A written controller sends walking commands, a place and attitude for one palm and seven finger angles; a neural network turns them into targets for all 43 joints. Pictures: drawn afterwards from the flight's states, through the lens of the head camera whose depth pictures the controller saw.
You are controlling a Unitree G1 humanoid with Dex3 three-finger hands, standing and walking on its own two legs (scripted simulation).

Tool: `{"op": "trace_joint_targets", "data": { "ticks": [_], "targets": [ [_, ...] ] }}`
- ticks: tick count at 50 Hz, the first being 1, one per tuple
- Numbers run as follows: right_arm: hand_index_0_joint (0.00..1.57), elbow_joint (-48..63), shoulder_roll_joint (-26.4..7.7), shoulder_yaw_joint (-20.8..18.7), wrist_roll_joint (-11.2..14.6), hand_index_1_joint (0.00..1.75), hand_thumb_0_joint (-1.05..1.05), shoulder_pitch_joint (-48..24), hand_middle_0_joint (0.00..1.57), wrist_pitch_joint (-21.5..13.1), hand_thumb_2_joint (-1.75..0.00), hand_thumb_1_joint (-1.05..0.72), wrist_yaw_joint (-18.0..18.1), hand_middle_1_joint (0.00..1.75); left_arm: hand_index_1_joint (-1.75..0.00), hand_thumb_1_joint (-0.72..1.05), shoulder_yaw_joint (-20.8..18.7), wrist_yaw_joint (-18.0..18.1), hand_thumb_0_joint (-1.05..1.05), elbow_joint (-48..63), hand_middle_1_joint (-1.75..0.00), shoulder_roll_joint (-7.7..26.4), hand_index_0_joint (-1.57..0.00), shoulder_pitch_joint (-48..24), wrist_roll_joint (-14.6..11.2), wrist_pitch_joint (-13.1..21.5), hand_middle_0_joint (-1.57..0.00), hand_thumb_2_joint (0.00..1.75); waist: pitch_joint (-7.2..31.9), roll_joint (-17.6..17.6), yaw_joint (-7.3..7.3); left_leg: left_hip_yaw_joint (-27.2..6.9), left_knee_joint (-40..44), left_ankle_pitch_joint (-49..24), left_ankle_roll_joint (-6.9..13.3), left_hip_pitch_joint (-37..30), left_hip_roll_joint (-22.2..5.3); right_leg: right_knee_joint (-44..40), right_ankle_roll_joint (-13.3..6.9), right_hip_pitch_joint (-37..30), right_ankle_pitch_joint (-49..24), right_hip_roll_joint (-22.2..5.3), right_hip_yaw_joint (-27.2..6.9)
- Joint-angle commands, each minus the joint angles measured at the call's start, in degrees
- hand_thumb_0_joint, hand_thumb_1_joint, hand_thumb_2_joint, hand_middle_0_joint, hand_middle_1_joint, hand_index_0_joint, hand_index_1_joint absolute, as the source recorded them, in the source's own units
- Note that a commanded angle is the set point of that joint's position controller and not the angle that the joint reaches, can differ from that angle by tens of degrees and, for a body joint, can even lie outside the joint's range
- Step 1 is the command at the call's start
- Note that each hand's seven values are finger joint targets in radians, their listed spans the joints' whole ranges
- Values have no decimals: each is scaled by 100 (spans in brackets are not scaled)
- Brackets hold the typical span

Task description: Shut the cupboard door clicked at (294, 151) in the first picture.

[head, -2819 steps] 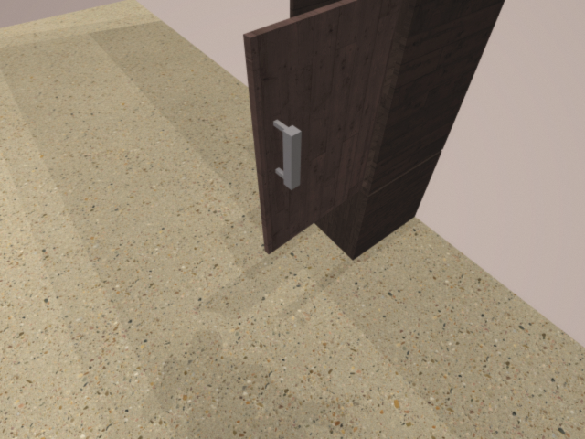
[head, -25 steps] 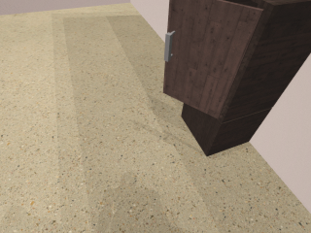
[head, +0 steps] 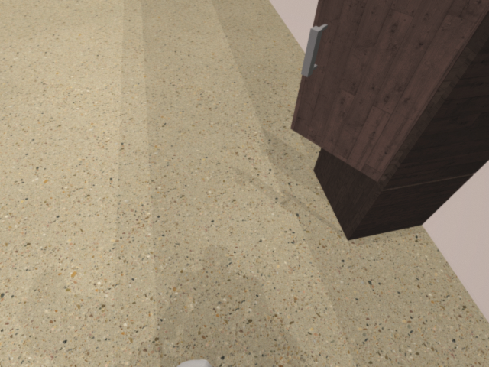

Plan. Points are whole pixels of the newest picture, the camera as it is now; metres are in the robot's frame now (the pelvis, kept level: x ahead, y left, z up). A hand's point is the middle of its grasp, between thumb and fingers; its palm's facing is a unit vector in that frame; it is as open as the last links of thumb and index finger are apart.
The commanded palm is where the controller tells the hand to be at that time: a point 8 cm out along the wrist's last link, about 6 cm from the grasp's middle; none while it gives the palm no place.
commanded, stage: walk to a spot facing it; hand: left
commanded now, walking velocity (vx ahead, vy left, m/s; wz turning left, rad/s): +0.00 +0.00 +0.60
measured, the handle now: (315, 50) +0.95 -0.19 +0.02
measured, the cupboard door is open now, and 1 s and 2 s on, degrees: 34 34 34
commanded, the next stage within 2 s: turn to face it in 1.12 s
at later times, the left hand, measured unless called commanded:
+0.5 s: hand out of the picture +0.06 +0.22 -0.14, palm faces +0.26 -0.92 -0.28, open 7.4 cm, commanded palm none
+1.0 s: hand out of the picture -0.02 +0.13 -0.17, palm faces +0.66 -0.72 -0.20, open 7.4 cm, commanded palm none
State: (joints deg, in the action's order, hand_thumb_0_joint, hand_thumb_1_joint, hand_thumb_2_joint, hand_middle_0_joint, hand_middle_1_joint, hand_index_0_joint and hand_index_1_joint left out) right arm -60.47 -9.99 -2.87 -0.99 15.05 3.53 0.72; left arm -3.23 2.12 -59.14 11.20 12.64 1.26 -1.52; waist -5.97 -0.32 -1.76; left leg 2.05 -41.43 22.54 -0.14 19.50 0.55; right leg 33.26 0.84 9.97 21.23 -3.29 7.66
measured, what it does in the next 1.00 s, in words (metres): walks ahead, turning left: right foot, then left foot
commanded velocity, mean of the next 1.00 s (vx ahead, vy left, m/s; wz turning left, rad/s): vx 0.23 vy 0.00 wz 0.60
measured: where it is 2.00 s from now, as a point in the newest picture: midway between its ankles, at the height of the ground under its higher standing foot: (182, 319)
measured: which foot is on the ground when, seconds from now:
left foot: down 0.00-0.50, up 0.52-0.96, down 0.98-1.00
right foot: down 0.00-0.04, up 0.06-0.50, down 0.52-0.96, up 0.98-1.00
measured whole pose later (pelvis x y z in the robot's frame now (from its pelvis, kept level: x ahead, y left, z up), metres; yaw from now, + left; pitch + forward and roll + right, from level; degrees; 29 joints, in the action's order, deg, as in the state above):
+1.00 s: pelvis +0.17 +0.06 -0.02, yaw +39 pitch +1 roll +0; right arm -49.2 -13.8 -2.6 -1.9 2.5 -0.7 -2.1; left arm -1.9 -0.2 -59.1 9.4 28.3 0.8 1.0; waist -8.2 -0.3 1.3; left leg 8.2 -39.5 13.6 8.5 26.1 2.7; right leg 55.1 2.3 6.1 29.2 -8.5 13.0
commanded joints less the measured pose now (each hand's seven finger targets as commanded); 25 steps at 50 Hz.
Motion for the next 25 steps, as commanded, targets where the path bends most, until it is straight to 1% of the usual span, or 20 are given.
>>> {"op": "trace_joint_targets", "data": {
  "ticks": [1,2,3,4,5,6,7,8,9,11,12,15,16,18,20,21,22,23,24,25],
  "targets": [
    [20,503,-727,-162,22,30,0,418,20,-196,-90,-90,-83,30,-30,90,-292,56,0,537,-30,1018,-20,-96,29,43,-20,90,448,58,-141,-464,1201,-1524,59,-653,-589,442,-438,479,-2237,-1342,-275],
    [20,501,-1151,-223,-52,30,0,700,20,-247,-90,-90,-45,30,-30,90,-259,25,0,645,-30,705,-20,108,-55,-10,-20,90,534,1802,-189,-2376,1958,-3479,568,-1036,-1532,1814,140,1361,-174,-343,184],
    [20,418,-1430,-302,-83,30,0,897,20,-199,-90,-90,44,30,-30,90,-193,52,0,824,-30,626,-20,-188,-51,-64,-20,90,573,2075,-298,-3315,2476,-3798,1018,-1155,-2134,2776,207,1903,1703,86,-406],
    [20,427,-1415,-297,-81,30,0,761,20,-151,-90,-90,52,30,-30,90,-227,52,0,777,-30,734,-20,-206,-6,-127,-20,90,565,1373,-215,-2929,2704,-1753,934,-760,-2005,3156,54,1727,1267,-76,-900],
    [20,599,-1360,-302,-76,30,0,451,20,-162,-90,-90,66,30,-30,90,-253,15,0,773,-30,725,-20,-320,19,-143,-20,90,369,1241,-120,-2927,2928,-562,736,-385,-1731,3271,67,1975,763,-150,-944],
    [20,712,-1280,-265,-83,30,0,241,20,-191,-90,-90,83,30,-30,90,-274,-36,0,794,-30,805,-20,-410,56,-116,-20,90,228,749,-37,-2853,2916,-104,624,-242,-1546,3315,104,2016,352,-130,-999],
    [20,765,-1300,-252,-90,30,0,65,20,-208,-90,-90,99,30,-30,90,-277,-69,0,781,-30,780,-20,-382,62,-92,-20,90,214,710,37,-2634,2899,-262,574,-300,-1416,3274,171,2125,48,-131,-1036],
    [20,793,-1275,-251,-79,30,0,26,20,-227,-90,-90,110,30,-30,90,-274,-85,0,765,-30,763,-20,-334,59,-72,-20,90,282,526,61,-2454,2843,-529,558,-451,-1282,3233,219,2161,-152,-104,-1025],
    [20,812,-1281,-254,-65,30,0,0,20,-243,-90,-90,116,30,-30,90,-259,-91,0,775,-30,751,-20,-277,49,-57,-20,90,428,563,86,-2360,2764,-863,628,-643,-1233,3122,260,2188,-205,-88,-1016],
    [20,869,-1308,-269,-59,30,0,50,20,-255,-90,-90,108,30,-30,90,-234,-120,0,813,-30,724,-20,-214,32,-27,-20,90,844,524,62,-2324,2691,-626,766,-1016,-1114,2699,292,2069,-186,-8,-974],
    [20,881,-1316,-289,-65,30,0,64,20,-247,-90,-90,97,30,-30,90,-219,-134,0,852,-30,707,-20,-252,35,-26,-20,90,870,681,20,-2324,2723,-365,777,-1050,-1060,2516,307,2058,-153,33,-927],
    [20,891,-1387,-333,-83,30,0,183,20,-230,-90,-90,58,30,-30,90,-192,-178,0,1002,-30,738,-20,-441,50,-1,-20,90,749,892,-109,-2662,2862,637,857,-1054,-1008,1969,299,2107,41,168,-805],
    [20,897,-1425,-349,-88,30,0,233,20,-238,-90,-90,48,30,-30,90,-189,-196,0,1057,-30,771,-20,-484,54,19,-20,90,757,1005,-133,-2818,2863,796,925,-1186,-1011,1723,294,2159,123,196,-819],
    [20,915,-1480,-385,-97,30,0,216,20,-234,-90,-90,27,30,-30,90,-169,-220,0,1142,-30,775,-20,-607,50,54,-20,90,640,1005,-163,-2976,2868,1034,978,-1046,-1003,1331,269,2051,235,250,-776],
    [20,979,-1530,-405,-102,30,0,107,20,-229,-90,-90,11,30,-30,90,-154,-229,0,1165,-30,780,-20,-484,37,85,-20,90,595,1154,-101,-3115,2830,1122,989,-746,-950,849,217,1625,274,333,-746],
    [20,999,-1535,-415,-99,30,0,38,20,-234,-90,-90,7,30,-30,90,-151,-238,0,1136,-30,798,-20,-298,34,110,-20,90,705,1176,-23,-3090,2698,1022,954,-688,-834,403,193,1262,265,422,-710],
    [20,1048,-1504,-415,-95,30,0,-113,20,-223,-90,-90,4,30,-30,90,-163,-240,0,1039,-30,811,-20,-11,31,117,-20,90,687,1132,111,-3001,2593,1141,878,-225,-714,45,162,627,104,516,-603],
    [20,1102,-1444,-405,-69,30,0,-334,20,-220,-90,-90,8,30,-30,90,-197,-241,0,916,-30,838,-20,414,40,142,-20,90,694,907,347,-2770,2330,1298,751,410,-482,-542,138,-248,-141,567,-506],
    [20,1186,-1207,-366,-15,30,0,-515,20,-226,-90,-90,-8,30,-30,90,-270,-202,0,798,-30,1069,-20,926,83,190,-20,90,671,262,622,-2295,1466,1439,495,1642,-64,-1403,14,-1479,298,119,-1030],
    [20,1312,-674,-263,66,30,0,-417,20,-273,-90,-90,-23,30,-30,90,-364,-103,0,825,-30,1598,-20,1141,173,244,-20,90,752,-1723,728,-956,-626,1264,73,2948,640,-2520,-493,-2201,1950,-1722,-3316]
  ]
}}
